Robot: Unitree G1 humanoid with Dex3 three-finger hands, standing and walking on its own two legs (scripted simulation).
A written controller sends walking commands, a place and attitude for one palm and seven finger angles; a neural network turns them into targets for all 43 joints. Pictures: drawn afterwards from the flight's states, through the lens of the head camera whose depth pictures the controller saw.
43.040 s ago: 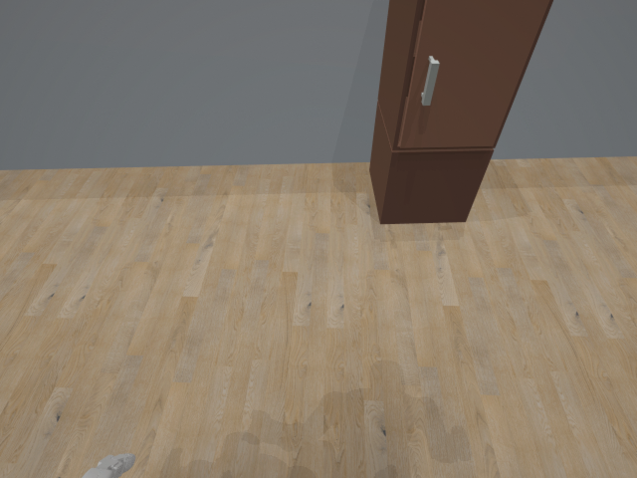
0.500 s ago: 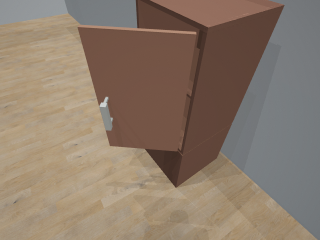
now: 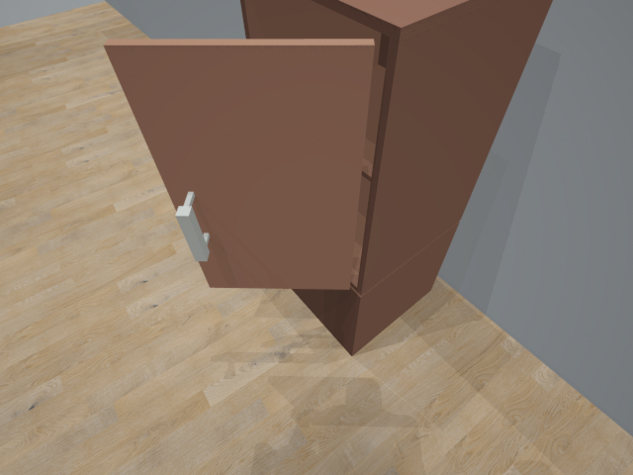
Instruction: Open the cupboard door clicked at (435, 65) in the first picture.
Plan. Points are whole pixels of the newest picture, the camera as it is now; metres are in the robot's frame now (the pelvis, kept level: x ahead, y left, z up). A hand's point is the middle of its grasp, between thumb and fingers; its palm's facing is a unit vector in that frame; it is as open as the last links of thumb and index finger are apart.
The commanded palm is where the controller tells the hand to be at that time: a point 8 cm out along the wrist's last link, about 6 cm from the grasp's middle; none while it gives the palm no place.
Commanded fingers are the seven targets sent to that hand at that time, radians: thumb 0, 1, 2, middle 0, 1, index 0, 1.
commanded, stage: come to a stop and stand still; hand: left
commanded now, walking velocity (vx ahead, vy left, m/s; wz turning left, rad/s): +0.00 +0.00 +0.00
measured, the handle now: (196, 226) +0.54 +0.26 -0.08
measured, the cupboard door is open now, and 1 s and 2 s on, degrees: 50 50 50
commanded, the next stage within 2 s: look again from close up in 0.74 s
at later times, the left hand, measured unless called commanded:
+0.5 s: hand out of the picture -0.06 +0.16 -0.17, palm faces +0.06 -0.98 -0.19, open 7.4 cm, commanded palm none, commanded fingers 0.00 0.90 0.90 -0.20 -0.30 -0.20 -0.30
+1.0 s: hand out of the picture -0.07 +0.15 -0.17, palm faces +0.08 -0.99 -0.15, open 7.4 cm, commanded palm none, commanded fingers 0.00 0.90 0.90 -0.20 -0.30 -0.20 -0.30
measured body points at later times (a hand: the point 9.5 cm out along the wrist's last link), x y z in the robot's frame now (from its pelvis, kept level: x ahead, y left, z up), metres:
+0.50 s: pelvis -0.06 -0.01 +0.00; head -0.06 -0.01 +0.45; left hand -0.06 +0.21 -0.15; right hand -0.05 -0.24 -0.15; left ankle -0.05 +0.08 -0.73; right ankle +0.02 -0.11 -0.73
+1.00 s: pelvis -0.05 -0.01 +0.00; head -0.06 +0.00 +0.45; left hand -0.07 +0.20 -0.16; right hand -0.09 -0.21 -0.16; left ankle -0.05 +0.08 -0.73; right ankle +0.02 -0.10 -0.73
